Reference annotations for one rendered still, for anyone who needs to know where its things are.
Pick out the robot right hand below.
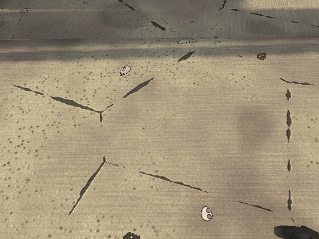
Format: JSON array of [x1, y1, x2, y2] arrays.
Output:
[[273, 225, 319, 239]]

